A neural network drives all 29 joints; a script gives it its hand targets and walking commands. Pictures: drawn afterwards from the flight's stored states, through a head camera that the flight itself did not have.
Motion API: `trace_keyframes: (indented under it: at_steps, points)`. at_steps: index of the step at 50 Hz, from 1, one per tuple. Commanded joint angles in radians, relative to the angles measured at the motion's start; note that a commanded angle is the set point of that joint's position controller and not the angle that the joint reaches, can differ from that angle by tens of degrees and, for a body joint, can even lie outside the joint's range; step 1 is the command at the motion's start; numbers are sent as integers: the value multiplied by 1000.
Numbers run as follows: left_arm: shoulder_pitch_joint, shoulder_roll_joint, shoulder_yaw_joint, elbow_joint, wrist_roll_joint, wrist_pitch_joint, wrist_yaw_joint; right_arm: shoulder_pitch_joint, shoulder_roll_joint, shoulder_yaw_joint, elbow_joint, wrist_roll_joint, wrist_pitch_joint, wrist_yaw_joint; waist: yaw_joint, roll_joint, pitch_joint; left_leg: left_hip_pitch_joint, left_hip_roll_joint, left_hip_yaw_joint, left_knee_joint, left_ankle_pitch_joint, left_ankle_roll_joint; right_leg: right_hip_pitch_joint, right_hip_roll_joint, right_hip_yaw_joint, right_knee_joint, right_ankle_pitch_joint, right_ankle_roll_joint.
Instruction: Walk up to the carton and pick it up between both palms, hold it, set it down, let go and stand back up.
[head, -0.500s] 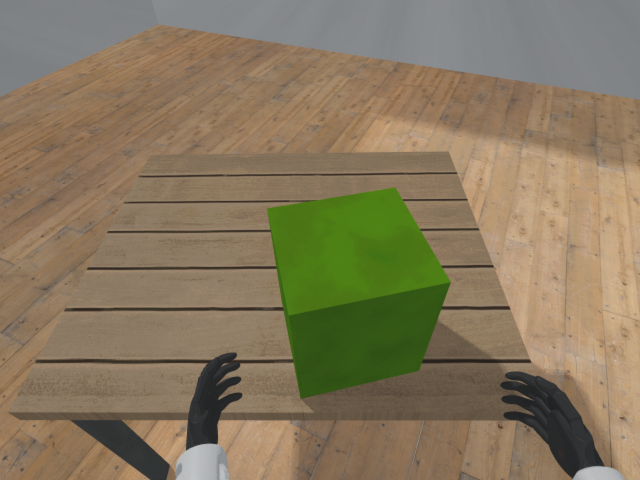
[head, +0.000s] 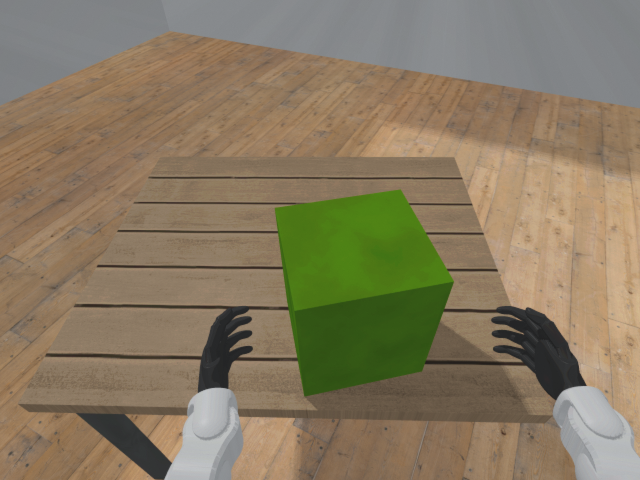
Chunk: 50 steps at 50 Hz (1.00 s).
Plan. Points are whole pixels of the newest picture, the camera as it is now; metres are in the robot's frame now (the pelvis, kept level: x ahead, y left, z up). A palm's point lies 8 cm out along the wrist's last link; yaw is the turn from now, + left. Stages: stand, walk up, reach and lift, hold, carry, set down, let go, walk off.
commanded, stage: reach and lift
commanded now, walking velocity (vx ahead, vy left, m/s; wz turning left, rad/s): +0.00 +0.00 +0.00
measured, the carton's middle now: (352, 293) +0.44 +0.00 -0.05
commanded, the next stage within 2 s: none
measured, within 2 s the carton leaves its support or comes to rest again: neither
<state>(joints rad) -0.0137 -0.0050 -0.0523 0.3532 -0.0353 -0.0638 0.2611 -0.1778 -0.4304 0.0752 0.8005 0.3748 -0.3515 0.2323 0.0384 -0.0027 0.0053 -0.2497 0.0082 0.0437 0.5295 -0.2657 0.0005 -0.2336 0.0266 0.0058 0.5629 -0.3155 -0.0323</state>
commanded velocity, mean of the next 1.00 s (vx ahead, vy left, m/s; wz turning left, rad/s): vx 0.00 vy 0.00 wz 0.00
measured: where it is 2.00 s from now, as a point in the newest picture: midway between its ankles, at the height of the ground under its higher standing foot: outside the picture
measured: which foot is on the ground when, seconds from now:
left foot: down 0.00-1.00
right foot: down 0.00-1.00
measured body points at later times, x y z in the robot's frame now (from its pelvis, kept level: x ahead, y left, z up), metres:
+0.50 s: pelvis +0.00 +0.00 +0.00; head +0.01 +0.00 +0.45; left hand +0.34 +0.18 +0.07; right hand +0.39 -0.22 +0.09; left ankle +0.01 +0.12 -0.73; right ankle -0.01 -0.10 -0.73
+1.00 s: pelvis +0.01 +0.00 +0.00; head +0.03 +0.00 +0.45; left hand +0.39 +0.19 +0.12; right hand +0.45 -0.20 +0.14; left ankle +0.01 +0.12 -0.73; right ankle -0.01 -0.10 -0.73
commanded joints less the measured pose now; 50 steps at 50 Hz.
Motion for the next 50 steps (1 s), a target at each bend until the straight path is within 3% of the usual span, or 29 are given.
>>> trace_keyframes:
  at_steps: [1,2,3,5,7,11,12,13,15,21,22,23,25,27,29,30,31,32,36,38,39,41,42,44,45,46,47,48,50]
  points:
    - [-283,54,64,-178,-7,42,20,-348,-222,-30,-138,70,24,-4,52,-168,-310,92,21,-15,-124,191,8,-47,40,40,-152,309,-25]
    - [-389,64,89,-73,-26,70,10,-452,-191,-1,-59,69,57,-8,89,-175,-222,7,24,-18,-136,101,29,-95,24,56,-158,140,-13]
    - [-415,64,79,-81,-18,95,15,-459,-189,-29,-86,57,80,-6,79,-140,-245,17,24,-15,-157,46,26,-96,3,77,-181,83,-16]
    - [-426,54,130,19,40,162,9,-473,-182,-14,43,38,143,-1,105,-125,-168,6,32,-10,-158,49,21,-125,27,61,-178,78,-33]
    - [-441,58,145,10,19,205,-2,-504,-200,-21,19,29,174,2,115,-142,-201,24,31,-7,-163,36,29,-115,24,67,-190,57,-26]
    - [-533,94,164,-154,10,236,-2,-590,-240,-78,-113,3,208,-16,109,-128,-357,63,17,-8,-153,157,7,-15,45,54,-170,197,-29]
    - [-459,68,161,-65,12,250,-17,-530,-211,-59,-46,8,221,-20,82,-152,-265,51,15,-14,-162,177,13,-16,41,60,-188,236,-26]
    - [-600,118,169,-65,6,250,-19,-650,-234,-66,-65,-11,231,-28,86,-127,-301,-5,10,-4,-166,151,14,15,33,66,-168,249,-21]
    - [-581,77,119,-174,-34,253,-11,-639,-250,-100,-70,-3,234,-23,62,-91,-342,50,16,-18,-158,206,1,9,32,53,-157,319,-13]
    - [-575,102,163,-148,-4,266,-28,-648,-251,-59,-35,-2,247,-39,75,-115,-392,113,13,-21,-141,349,-6,45,50,50,-147,525,-8]
    - [-672,92,157,-174,3,282,-21,-731,-262,-47,2,29,260,-39,77,-23,-398,127,16,-25,-138,373,-27,11,54,43,-149,522,-25]
    - [-656,108,182,-170,-6,289,-28,-700,-245,-59,-10,24,266,-37,81,-80,-396,101,12,-30,-134,352,-16,48,50,56,-162,503,-15]
    - [-658,110,197,-150,9,300,-31,-740,-252,-23,-27,43,271,-38,99,-83,-387,73,4,-22,-142,350,-15,72,53,57,-148,543,-7]
    - [-734,103,194,-106,6,324,-26,-816,-250,-8,39,37,299,-32,98,-73,-354,58,11,-19,-163,310,-9,37,51,44,-164,429,-9]
    - [-701,118,222,-121,-8,338,-26,-811,-237,6,-32,51,304,-41,129,-95,-406,70,12,-11,-142,361,-9,51,46,59,-168,503,-8]
    - [-763,116,185,-161,-20,345,-28,-852,-253,-25,-23,47,309,-41,96,-56,-422,81,14,-17,-149,375,-14,73,55,42,-166,504,-11]
    - [-640,96,210,-135,4,347,-30,-763,-220,38,-67,66,306,-43,123,-110,-430,98,10,-4,-140,424,-13,112,56,55,-167,609,-8]
    - [-744,131,223,-153,-8,338,-33,-846,-237,32,-100,81,305,-48,133,-91,-424,41,5,-18,-144,395,-12,123,46,60,-159,627,5]
    - [-777,128,234,-44,17,376,-36,-875,-229,-9,58,41,347,-51,113,-86,-384,11,8,-26,-181,281,-8,97,38,58,-177,498,8]
    - [-901,154,253,-34,19,394,-28,-1001,-243,0,44,35,365,-52,140,-71,-378,-3,8,-16,-171,277,-8,57,44,52,-169,465,3]
    - [-931,127,229,-44,8,410,-22,-985,-237,-13,148,47,378,-47,110,-4,-385,33,13,-14,-164,270,-15,8,46,44,-168,428,0]
    - [-867,117,223,-48,-7,408,-27,-949,-261,-29,120,31,373,-46,98,-41,-435,76,20,-13,-159,310,-22,-10,57,27,-178,471,-5]
    - [-900,131,246,-11,13,417,-28,-984,-247,-13,181,31,388,-47,122,-35,-407,45,12,-11,-158,280,-13,4,45,39,-180,427,0]
    - [-927,142,228,20,5,421,-26,-1025,-251,-37,193,19,385,-45,106,-20,-406,37,12,-17,-148,283,-21,-8,52,34,-189,406,-4]
    - [-992,186,239,-22,-15,421,-27,-1077,-276,-48,136,6,388,-53,117,-59,-458,20,11,-13,-142,323,-26,29,52,28,-175,463,5]
    - [-895,161,259,74,15,437,-33,-1014,-238,13,176,22,398,-58,143,-85,-407,14,12,-8,-144,310,-18,35,50,39,-181,487,7]
    - [-964,145,223,23,-19,433,-37,-1058,-241,-47,143,6,396,-67,83,-73,-466,20,13,-22,-150,315,-21,39,52,33,-174,504,9]
    - [-958,175,283,108,17,442,-37,-1066,-234,-16,200,15,405,-64,124,-83,-416,-8,8,-12,-143,312,-12,42,44,43,-173,500,13]
    - [-939,101,229,42,16,426,-34,-1044,-230,-34,246,17,393,-54,92,2,-448,31,1,-14,-137,368,-36,29,53,29,-177,551,3]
